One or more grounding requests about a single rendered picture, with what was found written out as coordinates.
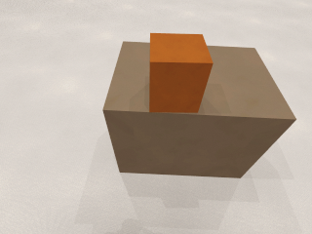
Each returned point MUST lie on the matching pedestal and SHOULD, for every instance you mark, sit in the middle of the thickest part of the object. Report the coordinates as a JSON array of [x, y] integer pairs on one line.
[[241, 115]]

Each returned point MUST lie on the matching carton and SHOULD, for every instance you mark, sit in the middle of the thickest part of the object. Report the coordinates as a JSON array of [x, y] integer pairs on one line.
[[180, 65]]

